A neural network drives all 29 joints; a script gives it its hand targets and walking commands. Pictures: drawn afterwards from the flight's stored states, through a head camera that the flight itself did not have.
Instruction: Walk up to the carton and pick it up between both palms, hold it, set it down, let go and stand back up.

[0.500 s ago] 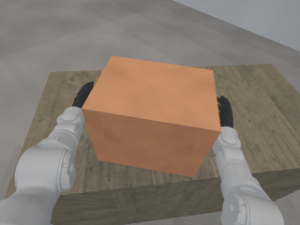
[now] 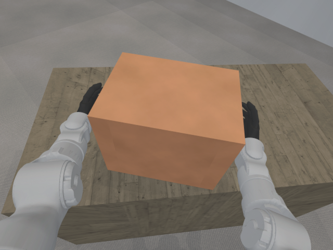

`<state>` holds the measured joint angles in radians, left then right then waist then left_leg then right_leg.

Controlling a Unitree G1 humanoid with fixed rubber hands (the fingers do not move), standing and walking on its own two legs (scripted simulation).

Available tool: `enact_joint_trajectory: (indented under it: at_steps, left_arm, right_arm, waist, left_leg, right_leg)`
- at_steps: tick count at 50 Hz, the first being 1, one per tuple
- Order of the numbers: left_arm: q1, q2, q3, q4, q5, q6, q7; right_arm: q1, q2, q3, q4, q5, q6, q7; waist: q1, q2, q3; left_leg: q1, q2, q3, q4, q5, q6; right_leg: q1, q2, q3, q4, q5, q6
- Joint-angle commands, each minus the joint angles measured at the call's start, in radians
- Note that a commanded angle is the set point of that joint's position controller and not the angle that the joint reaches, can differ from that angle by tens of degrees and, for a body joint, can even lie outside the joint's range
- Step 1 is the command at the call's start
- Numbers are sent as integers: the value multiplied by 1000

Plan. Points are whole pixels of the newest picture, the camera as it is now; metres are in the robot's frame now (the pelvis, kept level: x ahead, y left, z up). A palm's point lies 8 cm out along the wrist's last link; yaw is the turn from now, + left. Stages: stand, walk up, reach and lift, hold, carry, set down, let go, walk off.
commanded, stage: set down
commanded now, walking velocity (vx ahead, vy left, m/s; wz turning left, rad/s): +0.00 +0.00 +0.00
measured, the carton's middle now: (169, 123) +0.45 -0.07 +0.01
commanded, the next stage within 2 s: none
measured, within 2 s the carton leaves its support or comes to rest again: neither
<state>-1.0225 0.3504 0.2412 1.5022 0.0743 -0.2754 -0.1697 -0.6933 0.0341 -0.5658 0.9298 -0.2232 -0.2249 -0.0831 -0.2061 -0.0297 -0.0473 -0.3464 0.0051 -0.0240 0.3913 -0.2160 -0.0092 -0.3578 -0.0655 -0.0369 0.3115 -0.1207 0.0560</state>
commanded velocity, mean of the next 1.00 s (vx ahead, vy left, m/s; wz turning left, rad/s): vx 0.00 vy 0.00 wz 0.00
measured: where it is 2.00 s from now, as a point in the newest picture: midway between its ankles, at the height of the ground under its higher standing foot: outside the picture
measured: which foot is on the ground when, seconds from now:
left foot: down 0.00-1.00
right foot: down 0.00-1.00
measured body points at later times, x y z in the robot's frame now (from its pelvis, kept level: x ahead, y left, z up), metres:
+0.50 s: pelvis +0.00 +0.00 +0.00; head +0.07 +0.03 +0.44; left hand +0.49 +0.14 +0.06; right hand +0.37 -0.26 +0.05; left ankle -0.02 +0.12 -0.74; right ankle +0.01 -0.16 -0.74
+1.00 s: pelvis -0.01 -0.01 -0.03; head +0.07 +0.00 +0.42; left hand +0.50 +0.16 +0.05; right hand +0.36 -0.31 +0.02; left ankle -0.02 +0.12 -0.74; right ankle +0.01 -0.16 -0.74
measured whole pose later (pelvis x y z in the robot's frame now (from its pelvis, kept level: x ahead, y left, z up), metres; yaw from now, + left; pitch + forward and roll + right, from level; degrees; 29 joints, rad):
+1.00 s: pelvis -0.01 -0.01 -0.03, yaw -1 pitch +21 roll -1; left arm -1.17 0.47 -0.28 1.76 -0.46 -0.34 -0.14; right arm -0.85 -0.23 0.07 1.28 0.39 -0.24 -0.17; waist -0.25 0.03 -0.20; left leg -0.72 0.03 -0.04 0.65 -0.30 -0.03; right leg -0.73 -0.04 -0.04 0.57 -0.20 0.03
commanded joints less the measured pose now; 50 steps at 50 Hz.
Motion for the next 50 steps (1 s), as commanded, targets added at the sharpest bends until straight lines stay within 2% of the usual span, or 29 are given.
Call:
enact_joint_trajectory:
  at_steps: [1,5,6,9,10,13,14,15,18,19,22,23,24,25,26,27,29,30,31,32,34,37,38,40,44,46,47,48,50]
  left_arm:
    - [-573,-481,-113,-175,29,-61,-130]
    - [-534,-460,-74,-137,64,-61,-130]
    - [-552,-441,-65,-148,74,-62,-120]
    - [-511,-448,-46,-104,74,-43,-141]
    - [-533,-440,-39,-113,74,-45,-144]
    - [-539,-449,-35,-119,106,-30,-145]
    - [-548,-437,-15,-124,123,-35,-133]
    - [-489,-457,-35,-142,120,-33,-134]
    - [-513,-401,-39,-167,101,-43,-115]
    - [-479,-293,-24,-123,86,-45,-91]
    - [-530,-217,-81,-148,20,-56,-58]
    - [-498,-73,-88,-142,-25,-73,-19]
    - [-540,-70,-157,-170,-76,-75,9]
    - [-539,43,-164,-89,-128,-71,36]
    - [-522,78,-216,-67,-177,-63,55]
    - [-550,140,-245,-15,-243,-66,76]
    - [-563,253,-318,92,-355,-85,94]
    - [-602,241,-365,117,-401,-88,88]
    - [-589,233,-428,82,-445,-112,90]
    - [-613,250,-442,42,-460,-123,91]
    - [-628,256,-431,52,-472,-127,81]
    - [-590,217,-449,108,-457,-116,58]
    - [-591,257,-464,114,-466,-108,55]
    - [-547,254,-497,99,-487,-103,46]
    - [-573,238,-531,182,-551,-114,26]
    - [-599,294,-545,142,-550,-114,34]
    - [-590,310,-500,109,-536,-123,40]
    - [-577,341,-509,150,-551,-122,42]
    - [-606,340,-548,108,-580,-120,23]
  right_arm:
    - [-499,399,300,-67,-73,-20,140]
    - [-450,409,272,-25,-103,-7,141]
    - [-456,394,272,-8,-78,-8,142]
    - [-425,387,259,-1,-104,6,139]
    - [-419,392,270,12,-92,8,143]
    - [-438,402,252,29,-81,7,142]
    - [-461,364,240,3,-92,-1,148]
    - [-409,389,225,32,-107,-4,148]
    - [-402,305,212,46,-86,-16,141]
    - [-353,158,211,73,-66,-33,119]
    - [-388,124,196,70,8,-28,81]
    - [-369,-47,214,73,60,-47,52]
    - [-380,-62,204,107,88,-51,19]
    - [-420,-160,249,122,154,-53,-4]
    - [-412,-201,279,149,211,-54,-27]
    - [-465,-237,345,148,270,-49,-39]
    - [-476,-360,406,181,359,-59,-76]
    - [-542,-335,439,167,381,-50,-89]
    - [-514,-377,449,165,395,-78,-97]
    - [-529,-390,442,165,420,-85,-107]
    - [-514,-376,466,160,457,-103,-115]
    - [-488,-379,518,260,510,-111,-106]
    - [-494,-430,540,306,551,-109,-96]
    - [-479,-430,537,285,584,-115,-101]
    - [-583,-359,646,195,592,-87,-79]
    - [-565,-436,618,205,605,-61,-78]
    - [-551,-424,641,147,619,-63,-78]
    - [-515,-430,637,206,621,-48,-84]
    - [-558,-396,645,140,614,-31,-96]
  waist:
    - [1,128,-494]
    - [-33,119,-457]
    - [-12,156,-453]
    - [-43,75,-362]
    - [-11,81,-356]
    - [-11,129,-317]
    - [19,122,-384]
    - [-30,127,-338]
    - [-30,154,-390]
    - [-22,165,-443]
    - [-44,179,-407]
    - [-40,190,-469]
    - [-89,208,-477]
    - [-25,182,-483]
    - [-54,172,-491]
    - [-22,154,-552]
    - [-60,117,-653]
    - [-39,108,-675]
    - [-80,148,-778]
    - [-61,202,-852]
    - [-42,181,-907]
    - [-48,192,-826]
    - [-51,237,-773]
    - [-73,226,-757]
    - [-24,96,-678]
    - [-57,152,-698]
    - [-4,158,-754]
    - [-56,123,-722]
    - [-53,146,-796]
  left_leg:
    - [172,-32,62,-9,254,-78]
    - [110,-36,67,-24,167,-59]
    - [146,-32,66,-14,237,-72]
    - [111,-43,64,-48,138,-40]
    - [95,-45,64,-34,146,-39]
    - [134,-36,59,-37,176,-56]
    - [126,-36,59,-29,193,-64]
    - [143,-27,51,-22,183,-65]
    - [169,-29,42,-5,222,-75]
    - [197,-20,45,0,309,-95]
    - [170,-16,38,3,241,-89]
    - [203,-18,42,27,306,-99]
    - [182,-14,10,34,273,-101]
    - [128,-19,22,58,258,-95]
    - [133,-20,7,73,287,-90]
    - [83,-23,13,105,277,-87]
    - [62,-47,35,138,293,-78]
    - [6,-48,35,149,272,-71]
    - [44,-45,18,175,357,-91]
    - [94,-42,20,216,436,-113]
    - [115,-42,41,271,609,-117]
    - [80,-38,8,270,617,-121]
    - [92,-39,2,265,591,-126]
    - [97,-49,12,273,550,-121]
    - [-118,-70,-4,271,321,-60]
    - [-91,-60,-5,266,306,-62]
    - [-78,-67,14,266,313,-58]
    - [-92,-65,6,274,285,-55]
    - [-187,-76,10,277,222,-27]
  right_leg:
    - [218,70,-70,45,298,-30]
    - [215,56,-57,50,279,-22]
    - [202,62,-63,50,294,-22]
    - [210,62,-67,37,235,-25]
    - [200,56,-58,48,215,-24]
    - [168,60,-71,29,200,-34]
    - [159,67,-76,40,207,-37]
    - [124,67,-85,26,196,-41]
    - [130,71,-82,29,209,-36]
    - [130,82,-86,44,254,-47]
    - [111,73,-80,34,223,-40]
    - [106,77,-73,46,282,-46]
    - [56,80,-86,45,243,-40]
    - [33,79,-69,62,237,-49]
    - [22,87,-63,68,292,-50]
    - [15,88,-56,92,283,-48]
    - [26,94,-51,144,365,-39]
    - [39,90,-50,153,352,-40]
    - [0,100,-74,197,444,-46]
    - [-5,106,-68,194,453,-61]
    - [9,110,-70,238,608,-44]
    - [-8,103,-43,260,637,-45]
    - [-46,101,-48,257,589,-46]
    - [-67,103,-53,240,567,-47]
    - [-34,80,-32,273,417,-35]
    - [-87,87,-42,276,375,-44]
    - [-68,91,-41,273,333,-34]
    - [-66,87,-31,272,347,-40]
    - [-43,72,-8,275,328,-31]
